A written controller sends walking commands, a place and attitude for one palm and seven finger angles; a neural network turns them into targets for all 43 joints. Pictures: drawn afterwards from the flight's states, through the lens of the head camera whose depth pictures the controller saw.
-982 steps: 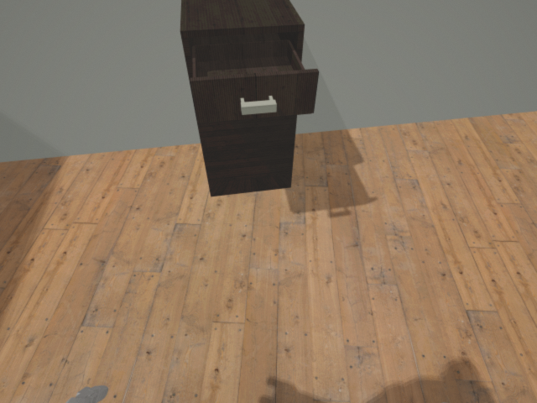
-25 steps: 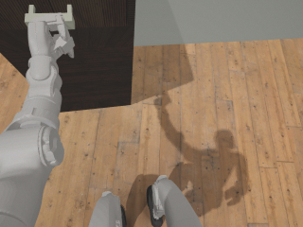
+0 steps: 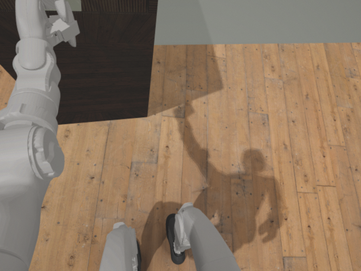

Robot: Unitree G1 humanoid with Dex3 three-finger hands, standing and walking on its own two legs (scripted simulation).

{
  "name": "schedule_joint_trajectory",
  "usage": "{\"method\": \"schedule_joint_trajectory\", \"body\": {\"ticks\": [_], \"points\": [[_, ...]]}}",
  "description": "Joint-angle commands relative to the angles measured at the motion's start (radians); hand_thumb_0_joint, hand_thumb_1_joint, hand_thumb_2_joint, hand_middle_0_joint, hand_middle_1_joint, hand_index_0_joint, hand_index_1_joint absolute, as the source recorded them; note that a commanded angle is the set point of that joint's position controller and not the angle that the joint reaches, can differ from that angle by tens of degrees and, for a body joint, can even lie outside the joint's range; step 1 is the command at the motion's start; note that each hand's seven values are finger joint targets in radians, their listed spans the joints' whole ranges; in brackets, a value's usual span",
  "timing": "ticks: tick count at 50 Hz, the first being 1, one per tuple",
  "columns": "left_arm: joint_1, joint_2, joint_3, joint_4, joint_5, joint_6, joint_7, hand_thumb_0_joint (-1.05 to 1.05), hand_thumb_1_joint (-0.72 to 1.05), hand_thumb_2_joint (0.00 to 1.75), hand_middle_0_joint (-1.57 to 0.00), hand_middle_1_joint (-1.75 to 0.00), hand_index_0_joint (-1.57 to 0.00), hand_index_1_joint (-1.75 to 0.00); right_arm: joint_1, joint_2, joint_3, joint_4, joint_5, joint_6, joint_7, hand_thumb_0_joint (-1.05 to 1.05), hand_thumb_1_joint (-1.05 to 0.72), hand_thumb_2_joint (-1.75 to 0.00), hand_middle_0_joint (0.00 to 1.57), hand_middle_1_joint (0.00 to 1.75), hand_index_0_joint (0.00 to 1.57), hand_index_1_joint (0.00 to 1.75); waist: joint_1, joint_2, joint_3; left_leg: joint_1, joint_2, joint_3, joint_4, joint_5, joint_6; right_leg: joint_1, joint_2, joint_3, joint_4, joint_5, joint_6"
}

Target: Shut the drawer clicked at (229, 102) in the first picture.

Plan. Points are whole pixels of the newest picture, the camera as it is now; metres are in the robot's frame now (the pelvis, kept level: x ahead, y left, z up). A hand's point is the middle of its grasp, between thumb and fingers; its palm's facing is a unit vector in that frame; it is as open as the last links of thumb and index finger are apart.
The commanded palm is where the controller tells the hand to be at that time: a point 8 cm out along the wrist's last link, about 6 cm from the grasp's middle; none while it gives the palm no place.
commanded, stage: pull the fist back off the drawer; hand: left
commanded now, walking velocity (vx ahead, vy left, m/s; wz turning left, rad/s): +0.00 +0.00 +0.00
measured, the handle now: out of the picture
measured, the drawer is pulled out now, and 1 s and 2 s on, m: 0.00 0.00 0.00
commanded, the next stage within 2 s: draw the hand back to the body in 0.64 s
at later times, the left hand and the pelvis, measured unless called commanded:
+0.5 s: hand (73, 28) +0.59 +0.12 +0.06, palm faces +0.02 -1.00 -0.02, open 3.0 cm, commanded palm +0.55 +0.14 +0.07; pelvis +0.00 +0.01 +0.01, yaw -2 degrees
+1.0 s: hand (44, 52) +0.51 +0.15 +0.10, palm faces +0.01 -1.00 -0.04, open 3.3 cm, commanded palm +0.47 +0.19 +0.12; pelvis +0.07 +0.01 +0.07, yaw -3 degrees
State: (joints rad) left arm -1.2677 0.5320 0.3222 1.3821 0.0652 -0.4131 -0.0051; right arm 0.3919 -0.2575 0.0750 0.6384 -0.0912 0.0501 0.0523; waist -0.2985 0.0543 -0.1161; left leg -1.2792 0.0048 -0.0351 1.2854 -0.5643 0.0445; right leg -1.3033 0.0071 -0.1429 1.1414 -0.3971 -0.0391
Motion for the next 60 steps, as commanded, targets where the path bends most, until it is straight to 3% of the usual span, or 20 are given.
{"method": "schedule_joint_trajectory", "body": {"ticks": [1, 2, 5, 8, 10, 14, 15, 18, 24, 27, 31, 37, 41, 43, 45, 47, 52, 56, 58, 60], "points": [[-0.675, 0.201, 0.016, -0.246, 0.003, -0.054, 0.023, 0.0, 0.9, 0.9, -1.4, -1.6, -1.4, -1.6, 0.261, -0.214, -0.06, -0.003, 0.0, -0.005, -0.007, 0.0, -0.9, -0.9, 0.2, 0.3, 0.2, 0.3, -0.1, 0.225, -0.56, 0.391, 0.015, -0.107, -0.155, 0.295, -0.018, 0.251, 0.03, 0.106, -0.111, 0.087, 0.012], [-0.678, 0.161, -0.021, -0.254, 0.005, -0.049, 0.018, 0.0, 0.9, 0.9, -1.4, -1.6, -1.4, -1.6, 0.256, -0.21, -0.059, -0.012, 0.001, -0.007, -0.004, 0.0, -0.9, -0.9, 0.2, 0.3, 0.2, 0.3, -0.103, 0.249, -0.573, 0.389, 0.012, -0.104, -0.155, 0.285, -0.016, 0.253, 0.029, 0.111, -0.112, 0.084, 0.013], [-0.656, 0.172, -0.008, -0.235, 0.0, -0.033, 0.012, 0.0, 0.9, 0.9, -1.4, -1.6, -1.4, -1.6, 0.258, -0.214, -0.058, -0.013, 0.004, -0.009, -0.003, 0.0, -0.9, -0.9, 0.2, 0.3, 0.2, 0.3, -0.099, 0.232, -0.562, 0.375, 0.016, -0.109, -0.158, 0.262, -0.014, 0.247, 0.028, 0.108, -0.111, 0.07, 0.013], [-0.614, 0.231, 0.046, -0.251, -0.006, -0.028, 0.008, 0.0, 0.9, 0.9, -1.4, -1.6, -1.4, -1.6, 0.26, -0.215, -0.054, -0.028, 0.005, -0.014, -0.001, 0.0, -0.9, -0.9, 0.2, 0.3, 0.2, 0.3, -0.071, 0.217, -0.595, 0.332, 0.012, -0.088, -0.154, 0.246, -0.005, 0.316, 0.029, 0.123, -0.115, 0.067, 0.011], [-0.569, 0.191, 0.021, -0.257, -0.014, -0.021, -0.002, 0.0, 0.9, 0.9, -1.4, -1.6, -1.4, -1.6, 0.252, -0.21, -0.054, -0.039, 0.012, -0.013, 0.002, 0.0, -0.9, -0.9, 0.2, 0.3, 0.2, 0.3, -0.058, 0.21, -0.592, 0.327, 0.012, -0.081, -0.164, 0.239, -0.006, 0.334, 0.027, 0.129, -0.123, 0.063, 0.011], [-0.505, 0.221, 0.05, -0.271, -0.02, -0.018, -0.01, 0.0, 0.9, 0.9, -1.4, -1.6, -1.4, -1.6, 0.248, -0.212, -0.052, -0.05, 0.017, -0.015, 0.0, 0.0, -0.9, -0.9, 0.2, 0.3, 0.2, 0.3, -0.035, 0.188, -0.557, 0.304, 0.016, -0.076, -0.18, 0.22, -0.004, 0.351, 0.028, 0.129, -0.124, 0.048, 0.01], [-0.475, 0.193, 0.038, -0.265, -0.023, -0.014, -0.012, 0.0, 0.9, 0.9, -1.4, -1.6, -1.4, -1.6, 0.245, -0.209, -0.054, -0.053, 0.019, -0.016, 0.002, 0.0, -0.9, -0.9, 0.2, 0.3, 0.2, 0.3, -0.029, 0.189, -0.555, 0.305, 0.016, -0.074, -0.184, 0.217, -0.006, 0.35, 0.027, 0.129, -0.125, 0.045, 0.01], [-0.41, 0.212, 0.076, -0.301, -0.032, -0.024, -0.009, 0.0, 0.9, 0.9, -1.4, -1.6, -1.4, -1.6, 0.251, -0.21, -0.06, -0.06, 0.02, -0.016, 0.002, 0.0, -0.9, -0.9, 0.2, 0.3, 0.2, 0.3, -0.008, 0.155, -0.579, 0.333, 0.02, -0.071, -0.191, 0.262, -0.006, 0.383, 0.03, 0.123, -0.122, 0.083, 0.011], [-0.252, 0.15, 0.068, -0.413, -0.055, -0.047, -0.016, 0.0, 0.9, 0.9, -1.4, -1.6, -1.4, -1.6, 0.241, -0.199, -0.077, -0.079, 0.028, -0.002, 0.012, 0.0, -0.9, -0.9, 0.2, 0.3, 0.2, 0.3, 0.045, 0.153, -0.628, 0.427, 0.022, -0.054, -0.209, 0.406, -0.019, 0.452, 0.032, 0.119, -0.12, 0.217, 0.007], [-0.16, 0.098, 0.06, -0.467, -0.079, -0.06, -0.017, 0.0, 0.9, 0.9, -1.4, -1.6, -1.4, -1.6, 0.232, -0.191, -0.09, -0.084, 0.031, 0.006, 0.015, 0.0, -0.9, -0.9, 0.2, 0.3, 0.2, 0.3, 0.061, 0.105, -0.623, 0.455, 0.021, -0.042, -0.22, 0.459, -0.021, 0.506, 0.035, 0.12, -0.131, 0.286, 0.01], [-0.204, 0.017, 0.001, -0.499, -0.088, -0.087, -0.011, 0.0, 0.9, 0.9, -1.4, -1.6, -1.4, -1.6, 0.222, -0.183, -0.1, -0.063, 0.032, 0.012, 0.012, 0.0, -0.9, -0.9, 0.2, 0.3, 0.2, 0.3, 0.034, 0.114, -0.568, 0.51, 0.024, -0.051, -0.221, 0.511, -0.03, 0.454, 0.034, 0.111, -0.134, 0.309, 0.014], [-0.162, -0.002, -0.01, -0.475, -0.08, -0.12, -0.009, 0.0, 0.9, 0.9, -1.4, -1.6, -1.4, -1.6, 0.217, -0.176, -0.106, -0.047, 0.026, 0.025, 0.006, 0.0, -0.9, -0.9, 0.2, 0.3, 0.2, 0.3, 0.045, 0.144, -0.551, 0.569, 0.023, -0.05, -0.209, 0.651, -0.049, 0.441, 0.029, 0.106, -0.123, 0.372, 0.009], [0.183, 0.035, 0.029, -0.721, -0.123, -0.1, -0.037, 0.0, 0.9, 0.9, -1.4, -1.6, -1.4, -1.6, 0.195, -0.169, -0.119, -0.13, 0.049, 0.042, 0.017, 0.0, -0.9, -0.9, 0.2, 0.3, 0.2, 0.3, 0.177, 0.197, -0.779, 0.774, 0.03, -0.04, -0.269, 0.959, -0.077, 0.663, 0.031, 0.112, -0.159, 0.567, 0.002], [0.376, -0.013, 0.005, -0.82, -0.166, -0.049, -0.054, 0.0, 0.9, 0.9, -1.4, -1.6, -1.4, -1.6, 0.181, -0.154, -0.12, -0.167, 0.068, 0.04, 0.021, 0.0, -0.9, -0.9, 0.2, 0.3, 0.2, 0.3, 0.204, 0.106, -0.772, 0.721, 0.027, -0.018, -0.313, 0.979, -0.051, 0.81, 0.022, 0.127, -0.194, 0.701, 0.0], [0.474, -0.057, -0.024, -0.949, -0.197, 0.002, -0.068, 0.0, 0.9, 0.9, -1.4, -1.6, -1.4, -1.6, 0.145, -0.142, -0.122, -0.193, 0.093, 0.034, 0.019, 0.0, -0.9, -0.9, 0.2, 0.3, 0.2, 0.3, 0.208, 0.015, -0.691, 0.644, 0.023, 0.011, -0.368, 0.873, -0.022, 0.922, 0.015, 0.136, -0.235, 0.76, 0.006], [0.528, -0.099, -0.043, -1.031, -0.227, 0.029, -0.07, 0.0, 0.9, 0.9, -1.4, -1.6, -1.4, -1.6, 0.103, -0.144, -0.123, -0.208, 0.11, 0.021, 0.01, 0.0, -0.9, -0.9, 0.2, 0.3, 0.2, 0.3, 0.197, -0.04, -0.591, 0.633, 0.012, 0.028, -0.412, 0.706, -0.013, 0.951, 0.023, 0.131, -0.284, 0.688, 0.016], [0.613, -0.191, -0.147, -1.142, -0.242, 0.013, -0.072, 0.0, 0.9, 0.9, -1.4, -1.6, -1.4, -1.6, 0.031, -0.137, -0.114, -0.189, 0.122, -0.021, -0.023, 0.0, -0.9, -0.9, 0.2, 0.3, 0.2, 0.3, 0.178, -0.038, -0.348, 0.725, 0.013, 0.023, -0.481, 0.594, -0.018, 0.858, 0.034, 0.113, -0.357, 0.488, 0.02], [0.786, -0.182, -0.157, -1.205, -0.241, 0.049, -0.112, 0.0, 0.9, 0.9, -1.4, -1.6, -1.4, -1.6, 0.025, -0.126, -0.118, -0.185, 0.122, -0.048, -0.035, 0.0, -0.9, -0.9, 0.2, 0.3, 0.2, 0.3, 0.222, 0.079, -0.377, 0.86, 0.026, 0.013, -0.485, 0.927, -0.047, 0.904, 0.015, 0.106, -0.351, 0.646, 0.016], [0.845, -0.165, -0.147, -1.24, -0.253, 0.083, -0.132, 0.0, 0.9, 0.9, -1.4, -1.6, -1.4, -1.6, 0.003, -0.126, -0.116, -0.195, 0.127, -0.059, -0.038, 0.0, -0.9, -0.9, 0.2, 0.3, 0.2, 0.3, 0.234, 0.081, -0.369, 0.89, 0.026, 0.01, -0.502, 0.931, -0.053, 0.92, 0.012, 0.102, -0.368, 0.639, 0.016], [0.882, -0.169, -0.141, -1.289, -0.267, 0.112, -0.142, 0.0, 0.9, 0.9, -1.4, -1.6, -1.4, -1.6, -0.045, -0.12, -0.11, -0.216, 0.132, -0.071, -0.042, 0.0, -0.9, -0.9, 0.2, 0.3, 0.2, 0.3, 0.243, 0.018, -0.337, 0.882, 0.021, 0.01, -0.537, 0.828, -0.05, 0.953, 0.011, 0.094, -0.394, 0.592, 0.02]]}}
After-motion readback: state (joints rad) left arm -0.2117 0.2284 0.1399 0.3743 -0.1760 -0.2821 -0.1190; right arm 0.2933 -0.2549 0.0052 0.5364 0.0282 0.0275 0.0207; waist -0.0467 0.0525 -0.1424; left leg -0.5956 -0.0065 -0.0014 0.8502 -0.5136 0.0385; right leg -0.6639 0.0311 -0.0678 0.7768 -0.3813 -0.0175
